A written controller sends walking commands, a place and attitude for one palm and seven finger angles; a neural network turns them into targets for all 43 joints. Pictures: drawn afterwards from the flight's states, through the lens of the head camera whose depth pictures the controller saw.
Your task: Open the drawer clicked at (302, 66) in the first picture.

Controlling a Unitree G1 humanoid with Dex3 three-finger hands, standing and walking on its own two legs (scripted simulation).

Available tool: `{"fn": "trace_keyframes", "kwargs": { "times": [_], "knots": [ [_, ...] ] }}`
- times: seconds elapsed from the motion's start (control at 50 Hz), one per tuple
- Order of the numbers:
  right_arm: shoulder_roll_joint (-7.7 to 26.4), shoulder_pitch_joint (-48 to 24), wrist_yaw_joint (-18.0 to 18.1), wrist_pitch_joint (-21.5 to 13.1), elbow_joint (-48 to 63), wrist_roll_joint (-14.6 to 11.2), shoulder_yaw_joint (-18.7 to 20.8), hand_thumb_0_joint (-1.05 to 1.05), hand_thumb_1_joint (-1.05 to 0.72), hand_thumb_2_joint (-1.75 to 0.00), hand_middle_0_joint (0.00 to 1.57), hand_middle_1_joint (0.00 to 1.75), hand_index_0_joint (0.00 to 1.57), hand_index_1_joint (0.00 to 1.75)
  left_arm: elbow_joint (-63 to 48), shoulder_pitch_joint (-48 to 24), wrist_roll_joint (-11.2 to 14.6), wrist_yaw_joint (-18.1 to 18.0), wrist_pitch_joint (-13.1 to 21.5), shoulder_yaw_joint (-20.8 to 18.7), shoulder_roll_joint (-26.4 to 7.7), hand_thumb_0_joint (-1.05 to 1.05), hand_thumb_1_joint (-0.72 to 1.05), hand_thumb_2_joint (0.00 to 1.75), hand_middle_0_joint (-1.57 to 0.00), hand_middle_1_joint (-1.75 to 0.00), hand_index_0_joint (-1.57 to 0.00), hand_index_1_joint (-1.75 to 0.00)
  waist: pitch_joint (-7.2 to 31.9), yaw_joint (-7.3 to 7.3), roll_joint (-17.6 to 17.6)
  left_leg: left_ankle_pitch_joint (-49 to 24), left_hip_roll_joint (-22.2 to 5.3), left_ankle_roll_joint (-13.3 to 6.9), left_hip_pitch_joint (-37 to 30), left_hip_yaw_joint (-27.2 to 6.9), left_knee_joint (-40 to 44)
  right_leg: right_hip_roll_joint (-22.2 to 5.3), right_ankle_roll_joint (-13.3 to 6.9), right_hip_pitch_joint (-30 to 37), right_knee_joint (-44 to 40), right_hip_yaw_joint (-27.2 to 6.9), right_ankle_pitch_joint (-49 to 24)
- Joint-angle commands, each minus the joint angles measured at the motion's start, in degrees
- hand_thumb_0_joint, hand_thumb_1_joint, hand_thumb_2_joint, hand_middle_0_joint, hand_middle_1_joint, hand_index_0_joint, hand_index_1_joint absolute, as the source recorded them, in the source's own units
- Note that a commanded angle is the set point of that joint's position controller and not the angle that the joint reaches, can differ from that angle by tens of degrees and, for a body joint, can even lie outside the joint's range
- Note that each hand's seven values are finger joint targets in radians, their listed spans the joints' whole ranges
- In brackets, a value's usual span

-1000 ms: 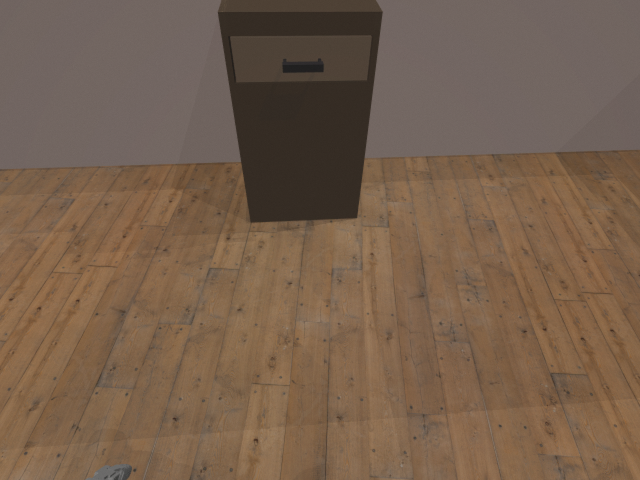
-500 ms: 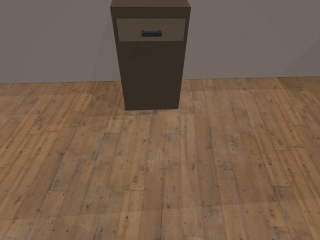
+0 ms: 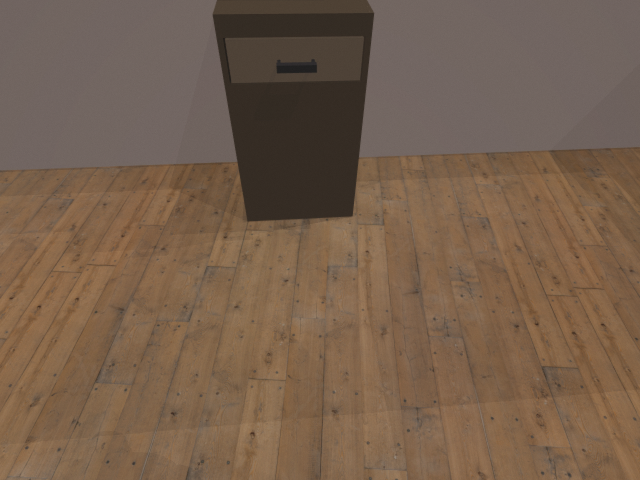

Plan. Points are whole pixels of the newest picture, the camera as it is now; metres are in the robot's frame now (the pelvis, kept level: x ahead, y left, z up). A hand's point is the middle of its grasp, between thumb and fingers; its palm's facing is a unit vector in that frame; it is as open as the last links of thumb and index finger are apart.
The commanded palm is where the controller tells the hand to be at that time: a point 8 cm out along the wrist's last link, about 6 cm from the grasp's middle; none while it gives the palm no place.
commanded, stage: look at it before walking up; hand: left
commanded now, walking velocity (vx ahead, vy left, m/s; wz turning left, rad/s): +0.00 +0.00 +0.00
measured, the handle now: (296, 64) +1.31 +0.15 -0.05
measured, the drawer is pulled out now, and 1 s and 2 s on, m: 0.00 0.00 0.00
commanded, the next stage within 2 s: walk to a spot facing it in 0.44 s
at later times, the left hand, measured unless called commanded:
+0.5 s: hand out of the picture +0.08 +0.25 -0.16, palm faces -0.03 -0.94 -0.33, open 7.4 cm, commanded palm none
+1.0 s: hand out of the picture +0.11 +0.15 -0.18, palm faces -0.08 -0.97 -0.21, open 7.4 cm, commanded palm none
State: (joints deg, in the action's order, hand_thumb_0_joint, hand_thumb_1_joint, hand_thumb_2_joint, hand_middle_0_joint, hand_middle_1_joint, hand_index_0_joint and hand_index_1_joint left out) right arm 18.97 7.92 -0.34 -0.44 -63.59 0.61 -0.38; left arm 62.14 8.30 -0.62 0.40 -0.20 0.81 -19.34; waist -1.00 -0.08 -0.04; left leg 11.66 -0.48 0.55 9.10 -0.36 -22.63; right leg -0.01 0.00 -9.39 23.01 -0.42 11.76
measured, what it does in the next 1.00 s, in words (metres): walks ahead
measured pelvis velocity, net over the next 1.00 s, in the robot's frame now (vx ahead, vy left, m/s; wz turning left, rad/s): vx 0.10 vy -0.04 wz -0.16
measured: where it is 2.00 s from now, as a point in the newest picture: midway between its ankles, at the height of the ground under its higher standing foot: (351, 416)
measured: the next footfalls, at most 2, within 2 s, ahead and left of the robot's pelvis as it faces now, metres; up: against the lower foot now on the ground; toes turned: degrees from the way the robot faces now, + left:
left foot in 1.36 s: +0.45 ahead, +0.03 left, +0.00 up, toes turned -8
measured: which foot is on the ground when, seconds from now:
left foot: down 0.00-0.90, up 0.92-1.00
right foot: down 0.00-1.00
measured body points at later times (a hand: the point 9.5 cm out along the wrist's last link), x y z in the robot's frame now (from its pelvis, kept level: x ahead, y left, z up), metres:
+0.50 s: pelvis +0.01 +0.00 +0.00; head +0.01 +0.00 +0.45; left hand +0.08 +0.29 -0.13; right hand +0.09 -0.30 -0.13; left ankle +0.01 +0.13 -0.74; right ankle +0.01 -0.12 -0.74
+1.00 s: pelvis +0.10 -0.04 -0.02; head +0.11 -0.05 +0.43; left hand +0.11 +0.20 -0.16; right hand +0.04 -0.28 -0.18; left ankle +0.04 +0.10 -0.68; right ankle +0.06 -0.11 -0.74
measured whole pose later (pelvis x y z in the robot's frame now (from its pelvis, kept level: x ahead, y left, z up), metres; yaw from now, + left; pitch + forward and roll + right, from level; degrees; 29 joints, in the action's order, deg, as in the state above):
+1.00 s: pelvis +0.10 -0.04 -0.02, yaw -9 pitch -1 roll +0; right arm 12.3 18.8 -0.5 0.3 -64.6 1.1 1.4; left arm 59.5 21.6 -1.0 0.9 2.8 -1.6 -10.4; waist -1.5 1.8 -1.3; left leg 25.6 -5.2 0.4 19.2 3.8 -60.5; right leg 2.2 -3.9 -12.2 34.4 3.8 21.8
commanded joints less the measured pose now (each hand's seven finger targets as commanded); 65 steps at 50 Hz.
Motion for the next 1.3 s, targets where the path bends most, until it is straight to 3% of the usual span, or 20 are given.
{"fn": "trace_keyframes", "kwargs": {
  "times": [0.0,0.52,0.56,0.62,0.7,0.74,0.78,0.82,0.84,0.86,0.88,0.9,0.92,0.98,1.04,1.08,1.16,1.22,1.26,1.28],
  "knots": [
    [11.95,-2.63,0.88,-1.38,3.81,-0.06,2.56,0.0,-0.9,-0.9,0.2,0.3,0.2,0.3,-3.78,-2.59,-0.06,-0.97,1.56,-2.66,-11.96,0.0,0.9,0.9,-0.2,-0.3,-0.2,-0.3,1.7,-0.05,0.81,-3.67,-5.9,-2.13,0.14,-5.29,3.97,-6.77,-1.91,-1.12,-4.89,-6.49,-1.33],
    [12.22,-3.74,1.11,-1.48,3.59,-0.2,2.36,0.0,-0.9,-0.9,0.2,0.3,0.2,0.3,-3.39,-2.23,0.01,-1.06,1.73,-2.63,-11.87,0.0,0.9,0.9,-0.2,-0.3,-0.2,-0.3,3.06,0.12,0.35,-9.25,-6.58,-1.97,-2.58,-4.6,4.31,-6.94,-1.75,1.45,-4.32,-5.68,-9.73],
    [5.16,-0.01,0.86,-0.46,1.99,0.31,0.78,0.0,-0.9,-0.9,0.2,0.3,0.2,0.3,-1.79,1.66,-0.03,-1.2,0.43,-1.28,-5.14,0.0,0.9,0.9,-0.2,-0.3,-0.2,-0.3,3.11,0.07,0.85,-0.74,-6.09,-0.8,-2.54,-2.6,3.11,-6.15,-1.13,0.24,-4.19,-6.19,0.3],
    [5.78,2.11,0.65,0.22,2.57,0.79,1.54,0.0,-0.9,-0.9,0.2,0.3,0.2,0.3,-2.74,3.42,-0.59,-0.21,-0.71,-2.1,-5.58,0.0,0.9,0.9,-0.2,-0.3,-0.2,-0.3,-2.67,0.12,0.51,17.95,-5.8,-1.48,1.86,-2.48,3.33,-4.3,-2.37,-6.02,-4.25,-8.68,18.29],
    [7.67,5.03,0.76,-0.11,4.2,0.8,3.19,0.0,-0.9,-0.9,0.2,0.3,0.2,0.3,-5.44,5.47,-0.79,0.8,-0.51,-3.18,-4.27,0.0,0.9,0.9,-0.2,-0.3,-0.2,-0.3,-7.47,-0.31,-3.03,27.15,-9.95,-4.47,2.04,-6.67,4.85,-0.56,-3.1,-14.87,3.81,-7.14,20.97],
    [9.24,8.45,1.12,-1.0,4.2,0.63,4.19,0.0,-0.9,-0.9,0.2,0.3,0.2,0.3,-6.88,5.18,-0.64,1.18,0.31,-3.23,-1.36,0.0,0.9,0.9,-0.2,-0.3,-0.2,-0.3,-6.97,-1.44,-8.57,24.48,-16.67,-8.11,-3.05,-13.32,8.91,2.27,-2.02,-19.72,15.55,-0.52,13.01],
    [8.69,10.45,1.09,-1.85,4.17,0.49,4.82,0.0,-0.9,-0.9,0.2,0.3,0.2,0.3,-8.96,2.38,-0.58,1.45,0.92,-3.44,-0.29,0.0,0.9,0.9,-0.2,-0.3,-0.2,-0.3,-6.33,-2.38,-10.01,14.44,-20.87,-11.23,-7.49,-13.53,9.62,-1.13,-1.09,-24.56,21.43,0.89,16.23],
    [6.89,9.38,1.17,-2.24,4.41,0.71,4.58,0.0,-0.9,-0.9,0.2,0.3,0.2,0.3,-8.98,4.32,-0.53,1.66,1.67,-3.85,1.0,0.0,0.9,0.9,-0.2,-0.3,-0.2,-0.3,-5.38,-0.81,-8.33,2.44,-19.81,-9.79,-5.43,-7.37,4.54,-2.69,-1.05,-19.06,17.15,1.92,15.68],
    [6.05,7.56,1.18,-2.21,4.66,0.77,4.42,0.0,-0.9,-0.9,0.2,0.3,0.2,0.3,-7.43,8.72,-0.65,1.75,1.92,-4.08,1.79,0.0,0.9,0.9,-0.2,-0.3,-0.2,-0.3,-4.1,1.58,-7.01,0.08,-17.02,-7.3,-0.79,-1.82,-1.22,-1.91,-1.35,-10.09,11.77,3.86,11.55],
    [4.68,5.68,1.1,-2.22,5.19,0.65,4.09,0.0,-0.9,-0.9,0.2,0.3,0.2,0.3,-4.45,17.22,-0.84,1.62,2.29,-4.55,1.14,0.0,0.9,0.9,-0.2,-0.3,-0.2,-0.3,-0.78,5.59,-1.17,-0.73,-12.44,-4.38,6.06,3.99,-14.0,-0.75,-2.21,2.77,4.13,3.06,5.19],
    [0.06,4.07,0.66,-2.47,7.65,-0.15,3.12,0.0,-0.9,-0.9,0.2,0.3,0.2,0.3,-1.76,25.86,-1.29,0.54,3.13,-6.14,-5.87,0.0,0.9,0.9,-0.2,-0.3,-0.2,-0.3,1.02,8.34,19.69,11.62,-4.66,-0.43,24.27,10.75,-33.41,-14.03,-6.69,14.87,-5.14,-20.41,6.57],
    [-0.51,-1.02,0.38,-3.04,10.57,0.23,2.66,0.0,-0.9,-0.9,0.2,0.3,0.2,0.3,-0.34,30.77,-0.16,-0.45,3.24,-6.11,-7.13,0.0,0.9,0.9,-0.2,-0.3,-0.2,-0.3,-0.15,9.31,19.52,20.94,-1.8,-0.19,32.08,6.59,-42.12,-20.63,-10.03,16.26,-10.24,-34.44,-2.44],
    [0.61,-0.35,0.43,-3.26,9.95,0.25,3.25,0.0,-0.9,-0.9,0.2,0.3,0.2,0.3,-0.55,28.97,0.0,-0.99,3.53,-5.76,-5.73,0.0,0.9,0.9,-0.2,-0.3,-0.2,-0.3,-1.05,7.58,13.57,16.88,-4.35,-0.83,32.75,2.11,-44.97,-20.35,-12.26,15.57,-8.88,-31.69,-3.49],
    [-1.93,0.07,0.0,-2.97,7.82,0.64,3.54,0.0,-0.9,-0.9,0.2,0.3,0.2,0.3,-2.46,21.28,-0.44,-1.23,3.85,-4.51,-0.27,0.0,0.9,0.9,-0.2,-0.3,-0.2,-0.3,-5.66,3.4,1.96,8.62,-7.35,0.16,31.48,1.59,-45.33,-17.08,-12.79,6.77,-9.35,-22.83,-5.24],
    [-4.2,2.87,-0.4,-1.8,7.11,0.72,3.61,0.0,-0.9,-0.9,0.2,0.3,0.2,0.3,-2.0,20.84,-0.59,-1.28,4.64,-4.02,1.34,0.0,0.9,0.9,-0.2,-0.3,-0.2,-0.3,-5.17,0.87,3.47,3.35,-7.05,1.65,30.01,3.53,-41.99,-13.46,-10.93,4.56,-10.47,-14.21,-12.25],
    [-4.93,2.2,-0.81,-1.59,7.5,0.52,3.78,0.0,-0.9,-0.9,0.2,0.3,0.2,0.3,-1.1,21.16,-0.71,-1.51,5.03,-3.88,1.87,0.0,0.9,0.9,-0.2,-0.3,-0.2,-0.3,-5.22,0.46,4.58,0.49,-6.87,2.05,30.44,4.29,-39.0,-12.07,-10.56,5.19,-11.13,-11.8,-14.19],
    [-5.94,-3.39,-1.29,-2.05,10.22,0.3,3.45,0.0,-0.9,-0.9,0.2,0.3,0.2,0.3,0.51,23.67,-0.69,-2.06,5.22,-3.59,3.35,0.0,0.9,0.9,-0.2,-0.3,-0.2,-0.3,-6.65,1.91,6.02,-2.57,-6.07,1.49,31.32,6.05,-29.76,-10.69,-9.88,8.08,-11.02,-9.54,-21.68],
    [-6.86,-6.35,-1.59,-2.68,11.56,0.02,3.13,0.0,-0.9,-0.9,0.2,0.3,0.2,0.3,0.92,23.17,-0.82,-2.31,4.93,-3.79,3.16,0.0,0.9,0.9,-0.2,-0.3,-0.2,-0.3,-7.77,2.51,7.53,-3.06,-4.69,0.23,24.7,7.44,-20.46,-10.2,-8.61,6.63,-10.52,-8.0,-25.04],
    [-6.07,-3.32,-1.16,-3.18,10.93,-0.02,3.51,0.0,-0.9,-0.9,0.2,0.3,0.2,0.3,0.82,21.69,-0.83,-2.41,4.93,-4.23,2.14,0.0,0.9,0.9,-0.2,-0.3,-0.2,-0.3,-6.05,0.65,7.72,-1.55,-2.73,-1.27,15.71,7.87,-16.25,-10.73,-8.38,5.45,-5.93,-7.8,-33.08],
    [-5.06,2.52,-0.66,-3.44,9.2,0.2,3.94,0.0,-0.9,-0.9,0.2,0.3,0.2,0.3,0.82,20.54,-0.85,-2.37,4.96,-4.45,1.68,0.0,0.9,0.9,-0.2,-0.3,-0.2,-0.3,-3.1,-2.0,6.91,-2.02,-1.17,-1.9,8.87,8.63,-13.45,-9.81,-7.72,5.19,0.0,-6.5,-37.13]
  ]
}}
